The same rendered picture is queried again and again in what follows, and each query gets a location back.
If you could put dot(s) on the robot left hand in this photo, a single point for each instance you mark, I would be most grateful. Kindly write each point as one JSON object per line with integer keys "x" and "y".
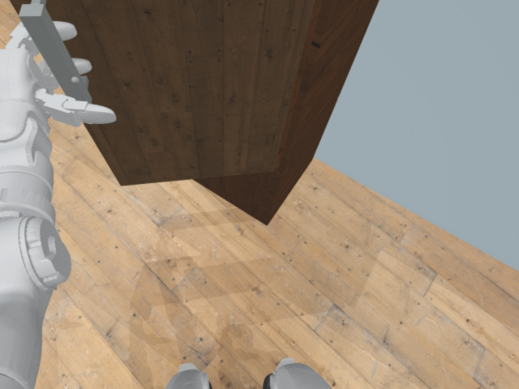
{"x": 22, "y": 79}

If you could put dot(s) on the handle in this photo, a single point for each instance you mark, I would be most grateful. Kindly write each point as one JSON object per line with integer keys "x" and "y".
{"x": 44, "y": 34}

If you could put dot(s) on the right robot thigh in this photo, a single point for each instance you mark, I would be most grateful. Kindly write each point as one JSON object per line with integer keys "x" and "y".
{"x": 297, "y": 376}

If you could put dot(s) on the left robot upper arm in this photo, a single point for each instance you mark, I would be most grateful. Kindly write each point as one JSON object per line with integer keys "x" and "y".
{"x": 33, "y": 261}

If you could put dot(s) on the left robot forearm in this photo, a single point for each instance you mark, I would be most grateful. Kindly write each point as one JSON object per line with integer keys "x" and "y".
{"x": 26, "y": 173}

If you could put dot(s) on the robot left shin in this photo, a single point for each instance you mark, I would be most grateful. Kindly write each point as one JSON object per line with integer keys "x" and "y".
{"x": 187, "y": 366}

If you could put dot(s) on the cupboard door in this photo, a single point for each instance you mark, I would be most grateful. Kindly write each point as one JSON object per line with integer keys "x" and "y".
{"x": 200, "y": 88}

